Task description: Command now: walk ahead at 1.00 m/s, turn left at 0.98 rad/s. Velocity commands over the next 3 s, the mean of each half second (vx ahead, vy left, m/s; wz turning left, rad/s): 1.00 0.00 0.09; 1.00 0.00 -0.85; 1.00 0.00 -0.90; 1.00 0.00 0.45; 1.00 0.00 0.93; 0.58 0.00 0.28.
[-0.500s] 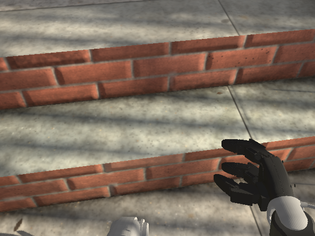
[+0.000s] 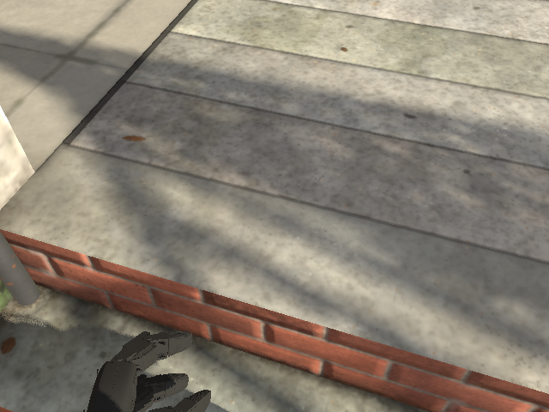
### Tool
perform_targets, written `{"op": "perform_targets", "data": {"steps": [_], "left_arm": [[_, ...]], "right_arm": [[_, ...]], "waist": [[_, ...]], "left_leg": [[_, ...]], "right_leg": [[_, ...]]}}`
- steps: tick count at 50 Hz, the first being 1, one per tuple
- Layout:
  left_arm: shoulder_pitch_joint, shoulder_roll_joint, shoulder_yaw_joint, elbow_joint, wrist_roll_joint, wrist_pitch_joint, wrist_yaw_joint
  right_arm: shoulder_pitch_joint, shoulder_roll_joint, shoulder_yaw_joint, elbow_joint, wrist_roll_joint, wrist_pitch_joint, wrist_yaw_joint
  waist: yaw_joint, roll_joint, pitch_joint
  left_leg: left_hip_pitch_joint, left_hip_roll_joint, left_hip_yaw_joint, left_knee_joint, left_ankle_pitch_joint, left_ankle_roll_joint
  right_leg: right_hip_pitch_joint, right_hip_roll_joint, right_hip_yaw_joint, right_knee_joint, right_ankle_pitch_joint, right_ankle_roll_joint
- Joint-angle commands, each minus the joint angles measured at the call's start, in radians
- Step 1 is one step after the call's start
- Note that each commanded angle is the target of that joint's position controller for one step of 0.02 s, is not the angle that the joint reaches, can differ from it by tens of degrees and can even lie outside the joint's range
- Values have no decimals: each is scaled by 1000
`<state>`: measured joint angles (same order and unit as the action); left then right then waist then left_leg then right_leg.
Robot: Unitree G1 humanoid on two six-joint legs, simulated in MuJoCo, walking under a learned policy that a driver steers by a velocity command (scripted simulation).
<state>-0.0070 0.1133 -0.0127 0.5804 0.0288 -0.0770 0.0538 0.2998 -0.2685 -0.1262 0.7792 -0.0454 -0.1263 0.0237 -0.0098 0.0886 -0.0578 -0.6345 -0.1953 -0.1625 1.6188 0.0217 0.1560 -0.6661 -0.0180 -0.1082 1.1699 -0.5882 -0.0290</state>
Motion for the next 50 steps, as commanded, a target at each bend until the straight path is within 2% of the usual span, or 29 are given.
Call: {"op": "perform_targets", "data": {"steps": [1, 4, 6, 9, 11, 12, 13, 14, 15, 16, 17, 18, 19, 20, 22, 25, 28, 30, 32, 35, 37, 38, 39, 40, 41, 44, 47, 48, 50], "left_arm": [[153, -4, 42, 187, 10, -32, -7], [178, -3, 43, 292, 14, -72, -44], [226, 65, 58, 329, 26, -97, -47], [429, 165, 72, 418, 0, -124, -48], [556, 154, 73, 483, -33, -100, -43], [529, 175, 69, 464, -45, -77, -25], [487, 177, 57, 414, -96, -83, -15], [513, 280, 73, 386, -80, -105, -29], [440, 483, 131, 337, -70, -139, -47], [349, 512, 163, 290, -80, -150, -73], [353, 379, 143, 251, -110, -161, -117], [264, 275, 144, 200, -83, -158, -136], [264, 158, 128, 137, -33, -148, -115], [190, 78, 111, 66, -21, -127, -100], [125, -94, 34, -23, 27, -88, -85], [149, -113, 7, -14, -24, -14, -87], [-38, -143, -17, -125, -56, 33, -33], [-115, -82, -22, -166, -84, 70, -33], [-49, 9, -6, -124, -71, 110, -53], [92, 82, 26, -64, -43, 138, -65], [302, 203, 80, -35, -42, 127, -47], [340, 257, 112, -31, -42, 103, -54], [211, 293, 132, -43, -56, 72, -66], [95, 304, 139, -24, -80, 77, -61], [77, 291, 127, -31, -62, 70, -54], [332, 243, 114, 164, 6, 10, -43], [289, 214, 86, 158, -14, -33, -63], [252, 241, 95, 160, -7, -35, -55], [285, 310, 118, 142, -14, -47, -42]], "right_arm": [[-221, 148, 87, -260, -36, 18, 4], [-261, 153, 113, -287, 24, 87, -8], [-392, 132, 107, -312, 27, 112, -26], [-539, 159, 120, -394, 16, 105, -43], [-678, 167, 155, -475, 6, 92, -29], [-656, 148, 170, -470, -2, 86, 3], [-623, 168, 185, -456, 26, 82, 26], [-420, 121, 151, -377, 45, 88, 17], [-65, 70, 117, -346, 42, 109, -1], [96, -73, 51, -318, 14, 126, -24], [139, -188, 7, -281, -14, 110, -48], [120, -248, -22, -248, -2, 104, -44], [13, -188, -12, -240, -4, 82, -12], [-57, -154, -8, -173, 14, 64, -6], [-32, 41, 48, 14, 14, 30, 2], [30, 158, 87, 154, -9, 4, -8], [38, 121, 104, 232, -8, -34, 8], [-15, 108, 124, 233, 24, -12, 0], [75, 42, 127, 224, 61, -7, -41], [115, -294, 39, 115, 109, -22, -78], [47, -321, 8, 17, 83, 18, -51], [47, -276, 6, -32, 63, 27, -33], [-1, -82, 39, -79, 20, 14, -4], [-123, 5, 53, -214, 1, -5, 41], [-171, 73, 68, -324, -38, -28, 41], [-245, 180, 149, -406, -53, -33, -1], [-243, 58, 143, -390, -22, 22, -29], [-341, -22, 132, -426, -9, 29, -37], [-401, -67, 126, -452, 0, 34, -21]], "waist": [[-39, -82, 28], [-111, -46, 214], [-48, -101, 222], [-6, -125, 252], [33, -71, 235], [21, -78, 160], [19, -25, -17], [-29, -110, -213], [-203, -357, -393], [-316, -333, -546], [-280, -46, -602], [-270, 143, -610], [-189, -7, -571], [-114, -86, -430], [10, -77, -85], [61, -31, 79], [135, -76, 236], [202, -136, 286], [169, -114, 188], [219, 4, -111], [272, 99, -244], [254, 97, -247], [167, -67, -111], [100, -292, -47], [53, -234, 3], [0, -35, 154], [-61, 46, 225], [-43, 86, 260], [8, 32, 185]], "left_leg": [[-582, 135, -46, 607, -171, 32], [-649, 189, -26, 510, -312, 2], [-587, 111, 45, 539, -314, 13], [-899, 135, 35, 595, -573, 47], [-856, 200, 172, 217, -668, 53], [-533, 245, 398, -50, -589, 32], [59, 206, 422, -299, -368, 31], [364, 99, 450, -320, -421, -13], [588, 73, 323, -367, -487, -25], [702, 114, 148, -497, -524, -12], [842, 331, -303, -793, -694, 66], [798, 507, -682, -1163, -721, 76], [728, 558, -688, -1185, -652, 75], [631, 547, -589, -1167, -726, 72], [405, 473, -302, -1149, -537, 37], [318, 511, -54, -1311, -385, 9], [260, 560, 161, -1503, -327, -47], [64, 423, 426, -1654, -276, -120], [57, 385, 539, -1768, 4, -58], [483, 445, 542, -1454, 1332, -22], [704, 515, 459, -991, 1609, 20], [615, 507, 408, -644, 1384, 14], [293, 361, 338, -237, 333, -48], [-133, 143, 150, 224, -165, -115], [-325, 142, 34, 479, -187, -126], [-551, 177, 33, 592, -381, -99], [-400, 250, 71, 88, -527, -129], [-316, 292, 81, -166, -519, -162], [-20, 310, 115, -579, -239, -185]], "right_leg": [[380, -309, 537, -684, -69, -142], [278, -267, 160, -870, 275, -24], [224, -245, 52, -1026, 477, -90], [564, -288, 54, -1097, 634, -130], [654, -219, -13, -1204, 672, -107], [530, -173, -51, -1315, 812, -148], [328, -165, -43, -1308, 1235, -171], [373, -183, -16, -1095, 1779, -206], [479, -278, 24, -829, 2282, -205], [506, -262, 108, -496, 2266, -152], [251, -109, 183, -132, 1677, -111], [81, 113, 215, 462, 670, -59], [-72, 115, 381, 873, 616, -37], [-185, 45, 299, 959, 632, -51], [-429, -14, 270, 1074, 526, -128], [-608, 26, 278, 1303, 318, -157], [-812, 47, 265, 1439, 140, -197], [-573, 41, 136, 941, 249, -200], [-222, 48, -98, 712, 325, -191], [85, 114, -176, 335, 163, -175], [211, 186, -131, 183, -174, -185], [341, 233, 39, -41, -254, -211], [310, 112, 457, -328, -254, -312], [309, 70, 1007, -730, -435, -408], [333, -10, 1166, -821, -253, -412], [268, 19, 926, -766, 31, -322], [47, 68, 659, -826, 188, -268], [-21, 80, 615, -901, 245, -267], [30, 82, 577, -1026, 455, -269]]}}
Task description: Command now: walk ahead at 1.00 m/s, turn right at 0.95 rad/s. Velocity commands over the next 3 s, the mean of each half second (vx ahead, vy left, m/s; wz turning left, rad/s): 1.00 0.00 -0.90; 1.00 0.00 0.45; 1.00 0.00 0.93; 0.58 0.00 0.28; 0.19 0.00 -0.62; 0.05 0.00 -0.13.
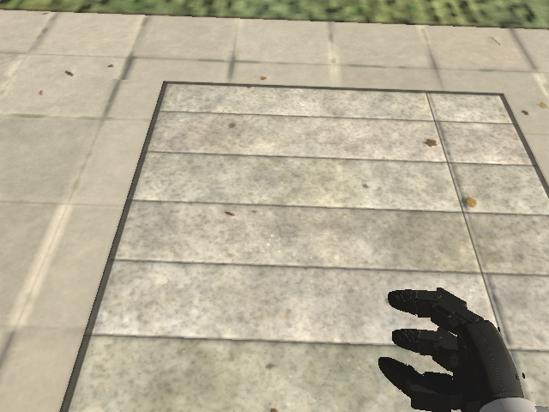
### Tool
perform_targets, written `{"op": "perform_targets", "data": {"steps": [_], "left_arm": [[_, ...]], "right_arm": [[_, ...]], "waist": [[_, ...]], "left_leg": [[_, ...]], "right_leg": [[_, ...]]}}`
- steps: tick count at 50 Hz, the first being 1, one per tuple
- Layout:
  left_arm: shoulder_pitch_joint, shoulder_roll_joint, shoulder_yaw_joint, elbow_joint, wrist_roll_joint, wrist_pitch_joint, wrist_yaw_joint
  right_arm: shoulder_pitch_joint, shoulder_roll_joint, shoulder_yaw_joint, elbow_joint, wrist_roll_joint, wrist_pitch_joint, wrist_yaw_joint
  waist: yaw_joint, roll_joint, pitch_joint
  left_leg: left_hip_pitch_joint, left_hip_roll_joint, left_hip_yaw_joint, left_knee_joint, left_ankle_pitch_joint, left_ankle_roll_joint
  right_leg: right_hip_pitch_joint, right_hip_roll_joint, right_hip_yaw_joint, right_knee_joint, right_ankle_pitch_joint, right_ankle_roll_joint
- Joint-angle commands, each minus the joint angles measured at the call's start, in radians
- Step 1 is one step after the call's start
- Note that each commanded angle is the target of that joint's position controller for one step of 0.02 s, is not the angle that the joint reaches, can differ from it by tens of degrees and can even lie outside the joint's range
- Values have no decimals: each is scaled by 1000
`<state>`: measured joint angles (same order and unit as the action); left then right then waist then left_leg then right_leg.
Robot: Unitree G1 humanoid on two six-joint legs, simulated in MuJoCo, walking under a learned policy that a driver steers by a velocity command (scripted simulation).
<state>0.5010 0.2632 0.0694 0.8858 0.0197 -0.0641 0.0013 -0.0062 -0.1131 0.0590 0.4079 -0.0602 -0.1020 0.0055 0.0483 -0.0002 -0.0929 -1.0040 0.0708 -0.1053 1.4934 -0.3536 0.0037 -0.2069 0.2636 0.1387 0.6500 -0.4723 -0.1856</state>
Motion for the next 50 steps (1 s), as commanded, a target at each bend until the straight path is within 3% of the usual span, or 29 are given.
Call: {"op": "perform_targets", "data": {"steps": [1, 3, 4, 6, 7, 8, 9, 10, 11, 12, 13, 14, 16, 18, 21, 23, 26, 28, 29, 30, 31, 32, 33, 36, 40, 44, 46, 48, 50], "left_arm": [[-223, 171, 41, -168, -14, -61, 13], [-201, 220, 57, -166, -30, -57, 12], [-158, 230, 67, -155, -35, -53, 11], [-215, 266, 78, -178, -17, -57, -6], [-257, 218, 68, -199, -8, -65, -20], [-244, 58, 31, -233, 15, -63, -22], [-154, -7, -3, -274, -7, -47, -3], [-133, 74, 4, -288, -15, -24, 7], [-213, 109, 11, -280, 7, -5, 5], [-304, 125, 14, -298, 17, 4, -12], [-381, 112, 9, -313, 25, 7, -35], [-343, 76, -3, -341, 16, 24, -50], [-377, 47, -18, -382, 26, 59, -67], [-410, 78, -16, -410, 28, 77, -80], [-512, 70, -39, -438, 33, 69, -91], [-530, 21, -65, -427, 7, 51, -99], [-455, 86, -45, -383, 16, 26, -76], [-71, 171, 2, -275, 38, 17, -37], [-62, 266, 25, -257, 59, 13, -15], [-76, 302, 33, -309, 59, 9, -1], [-67, 251, 39, -282, 33, 10, 7], [-112, 202, 22, -243, 25, -4, 9], [-140, 147, 11, -222, 24, -20, 5], [-155, 68, -12, -184, 9, -50, 5], [-172, 62, -15, -138, -1, -78, -7], [-186, 100, -12, -116, -10, -90, 5], [-149, 160, -1, -106, -12, -88, 16], [-176, 233, 20, -123, 5, -53, 36], [-258, 258, 31, -154, 20, -11, 37]], "right_arm": [[-44, -191, -49, -54, 26, 12, 10], [40, -151, -47, 18, 48, 25, 24], [73, -174, -58, 46, 53, 26, 20], [228, -280, -111, 83, 76, 28, -19], [396, -331, -142, 130, 67, 23, -48], [485, -339, -149, 173, 22, 9, -60], [465, -398, -158, 139, -29, 6, -51], [361, -347, -157, 139, -28, 4, -39], [279, -234, -132, 124, -13, -1, -29], [257, -187, -118, 150, -1, -17, -28], [322, -189, -113, 208, 3, -20, -25], [344, -209, -115, 243, -3, -26, -31], [375, -181, -100, 300, 28, -36, -27], [340, -217, -104, 313, 32, -39, -16], [398, -246, -106, 367, 24, -38, -17], [468, -257, -98, 397, 18, -28, -12], [522, -390, -123, 431, 40, -10, -23], [462, -427, -128, 427, 58, 4, -30], [509, -272, -105, 389, 44, 9, -14], [573, -249, -100, 326, 90, 7, -18], [408, -324, -121, 287, 79, 5, -21], [386, -274, -109, 278, 74, 6, -15], [379, -242, -101, 293, 60, 15, -6], [446, -194, -100, 333, 38, 73, 23], [252, -159, -95, 262, 37, 94, 40], [138, -177, -89, 237, 44, 77, 70], [152, -197, -95, 245, 46, 74, 76], [320, -258, -116, 283, 55, 77, 66], [683, -361, -170, 385, 48, 83, 39]], "waist": [[-54, 75, 123], [-63, 17, -18], [-62, -1, -70], [-194, -54, -142], [-275, -35, -215], [-234, 83, -214], [-155, 263, -268], [-120, 262, -290], [-122, 105, -179], [-125, 51, -64], [-136, -2, 20], [-87, 67, 53], [-39, 75, 125], [2, 87, 148], [-20, 24, 224], [-39, 38, 257], [31, 96, 143], [251, 126, -47], [145, -67, -156], [82, -130, -371], [130, 5, -282], [63, -20, -83], [19, 25, 21], [-77, -25, 104], [-96, -87, 228], [-95, -15, 236], [-103, -41, 182], [-201, -119, 67], [-376, -83, -88]], "left_leg": [[541, 27, 56, -579, 326, -19], [769, -58, 102, -748, 403, 6], [821, -97, 120, -816, 379, 9], [978, -111, 121, -935, 249, -20], [1197, -57, 63, -971, 244, -15], [1389, 120, -46, -895, 143, 6], [1490, 353, -457, -920, 284, 73], [1407, 393, -641, -1075, 82, 176], [1256, 339, -542, -1138, -91, 186], [1127, 296, -418, -1171, -97, 166], [1035, 223, -252, -1181, 40, 116], [1004, 256, -254, -1190, 58, 128], [914, 261, -136, -1217, 253, 97], [861, 225, 33, -1268, 399, 58], [796, 153, 230, -1366, 507, 24], [780, 130, 292, -1378, 795, 24], [906, 172, 292, -1178, 1372, 83], [751, 146, 261, -639, 1270, 96], [517, -8, 224, -187, 80, 90], [319, -89, 38, 122, -146, 94], [245, -53, 14, 100, 21, 98], [212, -17, 35, 30, 62, 92], [235, 22, 35, -47, 74, 89], [342, 64, 18, -133, 69, 67], [219, 86, 63, -316, 227, 65], [399, 26, 205, -654, 496, 121], [492, -61, 285, -722, 511, 156], [654, -142, 314, -718, 358, 184], [1069, -187, 222, -802, 197, 234]], "right_leg": [[-392, -196, 290, -488, 429, -90], [-237, -180, 231, -432, 604, -58], [-117, -178, 231, -336, 793, -28], [2, -173, 251, 3, 1051, 22], [-87, -166, 239, 282, 982, 58], [-318, -138, 160, 516, 154, 54], [-524, -120, 39, 783, -44, 78], [-646, -179, -39, 896, 70, 78], [-654, -244, -53, 882, 165, 78], [-669, -265, -58, 851, 197, 81], [-648, -295, -48, 809, 192, 81], [-681, -303, -41, 814, 169, 92], [-725, -342, 5, 793, 173, 103], [-696, -353, -13, 680, 261, 108], [-582, -320, -139, 449, 397, 95], [-421, -264, -207, 241, 418, 46], [-112, -132, -303, 119, 302, 1], [379, -194, -169, -43, 316, -39], [590, -477, 137, -17, 195, -45], [721, -733, 620, -150, 231, -114], [592, -665, 549, -255, 206, -94], [420, -633, 413, -286, 229, -86], [269, -589, 305, -326, 267, -61], [37, -539, 96, -450, 266, -18], [-1, -457, -204, -555, 506, 54], [31, -406, -406, -606, 758, 105], [174, -430, -423, -511, 1190, 132], [277, -464, -415, -239, 1555, 145], [131, -464, -379, 337, 1442, 129]]}}
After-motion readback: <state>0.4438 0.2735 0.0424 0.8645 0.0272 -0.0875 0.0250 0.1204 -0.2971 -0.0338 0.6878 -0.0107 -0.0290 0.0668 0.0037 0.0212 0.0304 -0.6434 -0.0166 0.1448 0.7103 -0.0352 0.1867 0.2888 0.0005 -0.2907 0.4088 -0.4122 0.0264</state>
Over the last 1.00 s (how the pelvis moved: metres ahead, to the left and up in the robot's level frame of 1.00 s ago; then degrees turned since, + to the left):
0.76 0.00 0.45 -21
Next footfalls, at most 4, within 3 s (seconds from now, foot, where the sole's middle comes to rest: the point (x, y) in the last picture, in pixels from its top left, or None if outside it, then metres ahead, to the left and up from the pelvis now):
0.16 left None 0.32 0.16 -0.74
0.58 right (374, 380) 0.64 -0.20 -0.74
1.02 left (360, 230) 1.13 -0.20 -0.74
1.44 right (398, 144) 1.57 -0.37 -0.74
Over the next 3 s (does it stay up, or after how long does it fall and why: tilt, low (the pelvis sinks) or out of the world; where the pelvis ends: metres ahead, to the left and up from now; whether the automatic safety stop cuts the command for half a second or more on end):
stays up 1.94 -0.15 0.03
